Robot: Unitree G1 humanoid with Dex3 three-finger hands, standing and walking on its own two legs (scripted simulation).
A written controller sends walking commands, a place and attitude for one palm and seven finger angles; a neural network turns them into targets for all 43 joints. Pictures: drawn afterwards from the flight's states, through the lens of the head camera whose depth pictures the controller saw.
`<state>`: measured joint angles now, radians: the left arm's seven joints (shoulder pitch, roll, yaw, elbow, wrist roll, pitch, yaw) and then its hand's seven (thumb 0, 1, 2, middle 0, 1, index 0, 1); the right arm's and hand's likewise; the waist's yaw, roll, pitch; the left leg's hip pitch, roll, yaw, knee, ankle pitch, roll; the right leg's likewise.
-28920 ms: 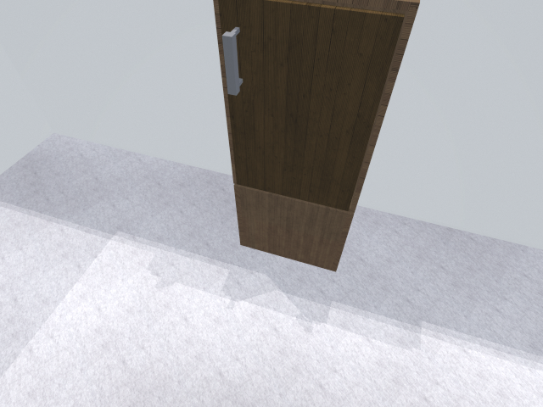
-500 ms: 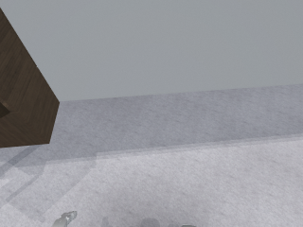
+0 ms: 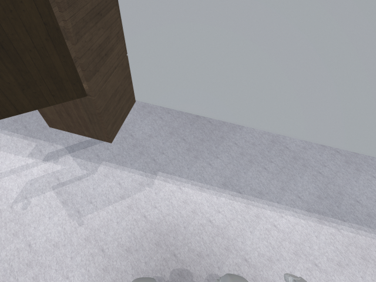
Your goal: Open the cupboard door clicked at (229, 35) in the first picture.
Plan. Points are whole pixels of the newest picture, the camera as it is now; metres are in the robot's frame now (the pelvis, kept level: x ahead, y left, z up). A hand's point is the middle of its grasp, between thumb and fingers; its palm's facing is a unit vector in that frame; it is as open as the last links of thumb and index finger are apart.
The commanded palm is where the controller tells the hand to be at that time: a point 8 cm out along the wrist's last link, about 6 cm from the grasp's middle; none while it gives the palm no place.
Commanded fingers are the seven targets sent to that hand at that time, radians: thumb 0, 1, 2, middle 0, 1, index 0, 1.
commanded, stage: turn to face it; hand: left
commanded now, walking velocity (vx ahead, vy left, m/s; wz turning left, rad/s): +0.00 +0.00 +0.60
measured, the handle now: out of the picture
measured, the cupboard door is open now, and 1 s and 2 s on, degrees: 42 42 42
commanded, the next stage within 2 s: take the last steps up to it in 0.68 s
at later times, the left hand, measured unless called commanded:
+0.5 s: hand out of the picture +0.03 +0.16 -0.14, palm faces +0.29 -0.92 -0.24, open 7.4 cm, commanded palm none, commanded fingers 0.00 0.90 0.90 -0.20 -0.30 -0.20 -0.30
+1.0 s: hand out of the picture -0.02 +0.20 -0.15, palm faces +0.48 -0.85 -0.23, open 7.4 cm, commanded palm none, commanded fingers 0.00 0.90 0.90 -0.20 -0.30 -0.20 -0.30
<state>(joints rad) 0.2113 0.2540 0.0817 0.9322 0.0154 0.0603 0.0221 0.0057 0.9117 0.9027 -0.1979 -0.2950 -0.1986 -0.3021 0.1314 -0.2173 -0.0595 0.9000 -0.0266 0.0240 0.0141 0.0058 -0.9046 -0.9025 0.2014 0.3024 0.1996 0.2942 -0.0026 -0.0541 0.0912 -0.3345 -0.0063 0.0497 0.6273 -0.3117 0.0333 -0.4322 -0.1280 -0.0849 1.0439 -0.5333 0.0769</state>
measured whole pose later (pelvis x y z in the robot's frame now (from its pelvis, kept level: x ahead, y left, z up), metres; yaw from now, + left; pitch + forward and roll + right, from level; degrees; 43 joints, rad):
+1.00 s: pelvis +0.01 -0.01 +0.01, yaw +27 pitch +0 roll +0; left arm 0.20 0.19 0.06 0.97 0.02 0.01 -0.01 0.01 0.91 0.90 -0.19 -0.29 -0.19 -0.30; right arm 0.22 -0.19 -0.04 0.99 -0.03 0.01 -0.01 0.00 -0.91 -0.90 0.21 0.30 0.20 0.29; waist 0.00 0.02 0.04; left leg -0.23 -0.03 -0.01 0.52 -0.29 0.03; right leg -0.28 -0.05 -0.08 0.63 -0.41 0.05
